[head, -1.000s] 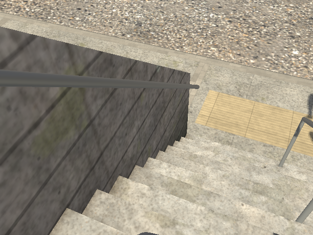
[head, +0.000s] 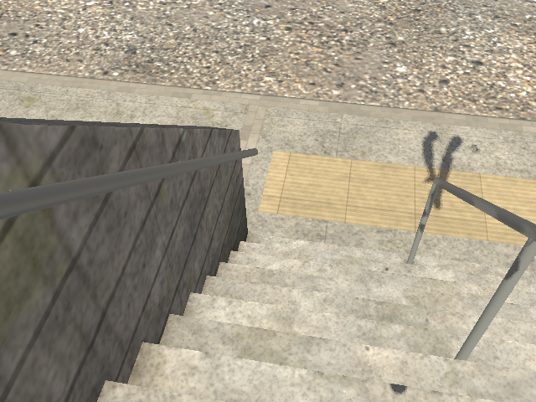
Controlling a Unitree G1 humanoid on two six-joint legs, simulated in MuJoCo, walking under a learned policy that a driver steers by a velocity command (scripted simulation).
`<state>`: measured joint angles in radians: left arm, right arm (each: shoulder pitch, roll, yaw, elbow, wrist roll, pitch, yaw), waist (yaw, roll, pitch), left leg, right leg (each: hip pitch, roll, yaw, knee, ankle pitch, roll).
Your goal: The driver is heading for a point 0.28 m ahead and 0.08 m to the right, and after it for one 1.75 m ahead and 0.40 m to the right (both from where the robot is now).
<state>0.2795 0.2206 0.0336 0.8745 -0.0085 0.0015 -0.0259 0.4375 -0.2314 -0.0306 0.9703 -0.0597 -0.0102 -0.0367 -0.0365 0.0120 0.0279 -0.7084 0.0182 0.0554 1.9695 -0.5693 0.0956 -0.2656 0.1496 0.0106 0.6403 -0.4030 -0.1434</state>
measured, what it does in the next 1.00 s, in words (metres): goes down, turning right: left foot 0.20 m lower, then right foot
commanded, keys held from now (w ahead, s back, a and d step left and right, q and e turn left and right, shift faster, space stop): w+e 0.12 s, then e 0.56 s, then no key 0.32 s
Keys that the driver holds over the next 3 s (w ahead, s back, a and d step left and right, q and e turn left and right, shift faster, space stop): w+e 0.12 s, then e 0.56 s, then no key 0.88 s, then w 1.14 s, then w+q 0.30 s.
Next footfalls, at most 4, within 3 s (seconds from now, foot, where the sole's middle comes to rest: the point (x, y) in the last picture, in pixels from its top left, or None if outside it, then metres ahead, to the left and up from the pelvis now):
0.38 left None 0.27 0.06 -0.96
0.84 right None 0.21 -0.22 -0.96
1.20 left None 0.26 -0.01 -0.96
2.32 left None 0.47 -0.17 -1.16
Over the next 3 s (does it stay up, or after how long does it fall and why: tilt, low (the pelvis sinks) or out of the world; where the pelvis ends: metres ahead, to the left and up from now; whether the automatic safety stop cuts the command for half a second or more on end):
stays up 0.63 -0.38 -0.63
